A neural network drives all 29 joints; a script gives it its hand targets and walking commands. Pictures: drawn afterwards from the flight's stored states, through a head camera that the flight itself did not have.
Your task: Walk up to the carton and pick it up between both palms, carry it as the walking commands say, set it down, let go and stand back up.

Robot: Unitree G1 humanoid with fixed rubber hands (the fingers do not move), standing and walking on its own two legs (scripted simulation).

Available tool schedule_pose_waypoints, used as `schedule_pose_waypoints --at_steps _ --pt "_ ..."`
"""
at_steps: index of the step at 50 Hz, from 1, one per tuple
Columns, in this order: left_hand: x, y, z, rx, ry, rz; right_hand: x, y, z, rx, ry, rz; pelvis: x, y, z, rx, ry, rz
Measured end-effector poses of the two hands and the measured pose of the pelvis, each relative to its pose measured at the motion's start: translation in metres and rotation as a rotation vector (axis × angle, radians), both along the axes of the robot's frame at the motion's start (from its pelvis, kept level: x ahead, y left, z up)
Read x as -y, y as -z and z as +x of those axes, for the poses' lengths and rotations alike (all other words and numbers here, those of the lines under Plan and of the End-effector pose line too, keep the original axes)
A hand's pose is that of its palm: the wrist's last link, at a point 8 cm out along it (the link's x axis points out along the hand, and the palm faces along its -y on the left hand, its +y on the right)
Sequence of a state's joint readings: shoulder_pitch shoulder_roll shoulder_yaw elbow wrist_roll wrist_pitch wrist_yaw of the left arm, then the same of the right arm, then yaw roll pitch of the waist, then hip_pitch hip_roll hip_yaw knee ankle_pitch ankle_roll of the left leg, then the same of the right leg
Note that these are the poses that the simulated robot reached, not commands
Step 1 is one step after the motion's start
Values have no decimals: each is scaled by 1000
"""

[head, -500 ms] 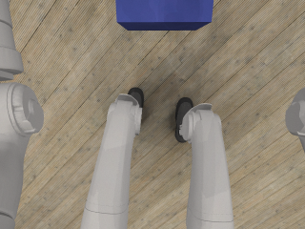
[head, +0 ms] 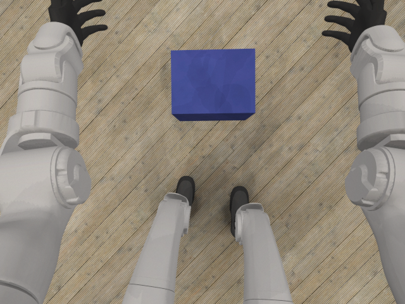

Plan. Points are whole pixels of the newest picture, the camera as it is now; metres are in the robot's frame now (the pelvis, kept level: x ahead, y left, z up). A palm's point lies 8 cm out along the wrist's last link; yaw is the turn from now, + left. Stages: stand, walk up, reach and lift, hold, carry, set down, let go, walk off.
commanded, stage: let go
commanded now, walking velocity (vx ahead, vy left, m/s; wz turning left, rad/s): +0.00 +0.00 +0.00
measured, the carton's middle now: (212, 89) +0.56 +0.04 -0.56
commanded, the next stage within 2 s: stand in 1.26 s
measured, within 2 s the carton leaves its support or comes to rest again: neither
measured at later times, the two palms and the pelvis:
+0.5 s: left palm (32, 126) +0.36 +0.26 +0.00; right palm (388, 132) +0.40 -0.20 -0.02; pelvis +0.07 +0.01 +0.08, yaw +0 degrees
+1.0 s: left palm (43, 246) +0.22 +0.21 +0.03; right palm out of the picture +0.23 -0.25 +0.04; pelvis +0.08 -0.02 +0.10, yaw +1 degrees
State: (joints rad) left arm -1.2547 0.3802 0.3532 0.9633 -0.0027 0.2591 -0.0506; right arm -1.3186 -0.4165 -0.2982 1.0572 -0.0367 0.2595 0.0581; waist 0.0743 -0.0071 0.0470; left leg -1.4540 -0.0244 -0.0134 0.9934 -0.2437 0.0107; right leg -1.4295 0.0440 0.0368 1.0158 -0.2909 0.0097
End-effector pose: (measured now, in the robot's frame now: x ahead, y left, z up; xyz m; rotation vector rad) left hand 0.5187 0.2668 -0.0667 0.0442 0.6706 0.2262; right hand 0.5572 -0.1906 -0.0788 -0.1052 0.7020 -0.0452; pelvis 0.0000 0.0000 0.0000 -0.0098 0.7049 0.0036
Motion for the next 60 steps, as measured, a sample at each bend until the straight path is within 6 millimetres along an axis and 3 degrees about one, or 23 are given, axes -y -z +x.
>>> schedule_pose_waypoints --at_steps 4,11,14,21,25,32,37,43,49,54,60 --pt "0 14 -20 -62 47 17 3 11 -26 -41 -7 -49 1 -12 11 8 -4 3" --pt "-3 29 -80 -163 109 48 11 24 -91 -120 3 -112 -2 -37 35 34 -2 -3" --pt "-7 12 -89 -137 121 73 9 10 -98 -97 -10 -117 -3 -42 43 47 -3 -5" --pt "-2 -45 -122 -87 142 75 2 -44 -121 -16 -33 -73 -8 -62 63 160 -15 -9" --pt "3 -63 -157 -111 145 64 10 -63 -158 -42 -25 -69 -6 -75 72 258 -10 -2" --pt "21 -76 -228 -153 136 35 33 -77 -238 -116 10 -70 1 -91 76 423 -15 8" --pt "40 -89 -261 -143 153 28 46 -92 -277 -109 30 -61 7 -99 72 544 -6 15" --pt "53 -108 -283 -114 182 41 55 -112 -308 -72 17 -58 14 -105 74 694 -1 24" --pt "55 -103 -297 -154 176 26 59 -115 -328 -108 5 -69 19 -104 75 812 -7 27" --pt "49 -98 -291 -179 181 36 58 -113 -333 -152 2 -87 16 -103 77 846 -6 23" --pt "35 -104 -274 -177 198 80 50 -110 -321 -153 -1 -93 6 -103 83 841 5 16"
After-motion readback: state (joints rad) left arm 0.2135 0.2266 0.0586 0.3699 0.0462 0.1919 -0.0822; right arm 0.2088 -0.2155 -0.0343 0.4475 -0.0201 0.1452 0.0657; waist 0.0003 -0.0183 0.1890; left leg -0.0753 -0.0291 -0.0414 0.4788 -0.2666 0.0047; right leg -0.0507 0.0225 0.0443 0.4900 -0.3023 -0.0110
